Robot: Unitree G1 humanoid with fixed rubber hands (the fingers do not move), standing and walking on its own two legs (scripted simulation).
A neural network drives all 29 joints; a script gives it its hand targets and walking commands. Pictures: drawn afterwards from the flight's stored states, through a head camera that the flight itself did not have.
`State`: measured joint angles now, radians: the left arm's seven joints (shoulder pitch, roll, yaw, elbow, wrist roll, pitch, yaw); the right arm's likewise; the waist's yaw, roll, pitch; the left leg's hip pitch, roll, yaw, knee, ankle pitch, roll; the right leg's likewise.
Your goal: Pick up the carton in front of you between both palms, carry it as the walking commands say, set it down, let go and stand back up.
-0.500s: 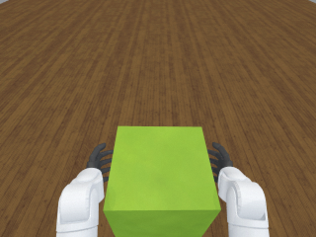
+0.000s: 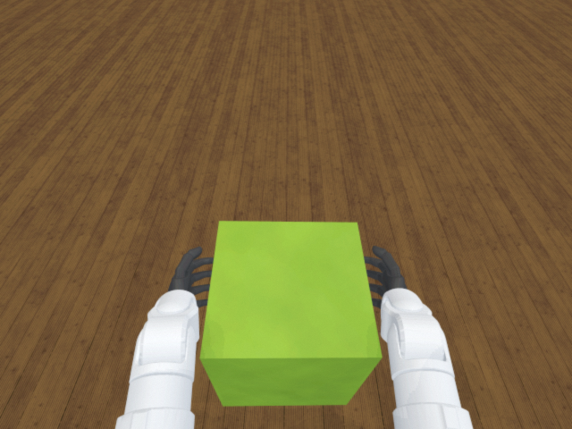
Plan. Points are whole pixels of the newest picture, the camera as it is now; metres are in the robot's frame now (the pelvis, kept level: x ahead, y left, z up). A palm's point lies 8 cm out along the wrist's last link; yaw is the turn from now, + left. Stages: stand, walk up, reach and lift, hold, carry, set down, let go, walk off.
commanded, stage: carry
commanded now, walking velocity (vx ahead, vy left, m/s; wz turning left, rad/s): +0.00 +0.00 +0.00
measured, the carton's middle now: (286, 318) +0.30 +0.00 -0.05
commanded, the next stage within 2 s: hold in 0.84 s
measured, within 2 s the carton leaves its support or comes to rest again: neither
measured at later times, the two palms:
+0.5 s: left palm (189, 293) +0.29 +0.14 +0.04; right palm (401, 292) +0.29 -0.16 +0.04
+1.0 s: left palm (209, 294) +0.29 +0.11 +0.04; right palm (426, 309) +0.27 -0.19 +0.04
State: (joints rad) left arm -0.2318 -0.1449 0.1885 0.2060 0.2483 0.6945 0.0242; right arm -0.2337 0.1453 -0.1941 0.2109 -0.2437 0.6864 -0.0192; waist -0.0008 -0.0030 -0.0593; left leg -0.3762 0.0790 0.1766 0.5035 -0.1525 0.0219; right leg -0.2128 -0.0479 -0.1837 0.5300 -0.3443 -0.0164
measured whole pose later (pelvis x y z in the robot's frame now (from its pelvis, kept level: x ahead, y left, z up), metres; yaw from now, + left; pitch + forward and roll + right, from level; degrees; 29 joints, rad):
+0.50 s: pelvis +0.00 -0.01 +0.00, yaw +0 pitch +1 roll +0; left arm -0.23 -0.14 0.18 0.15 0.24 0.74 0.02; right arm -0.23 0.14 -0.18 0.15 -0.23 0.73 -0.02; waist 0.00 0.00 -0.07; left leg -0.37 0.09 0.17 0.51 -0.16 0.01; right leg -0.21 -0.04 -0.19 0.55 -0.36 -0.03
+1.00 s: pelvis +0.00 -0.01 +0.01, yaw -7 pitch -5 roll +0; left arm -0.20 -0.14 0.18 0.15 0.24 0.71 0.03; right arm -0.24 0.15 -0.17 0.21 -0.25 0.68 -0.01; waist 0.01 -0.01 0.05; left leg -0.17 0.03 -0.08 0.38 -0.13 -0.03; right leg -0.06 0.02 -0.05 0.41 -0.27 -0.04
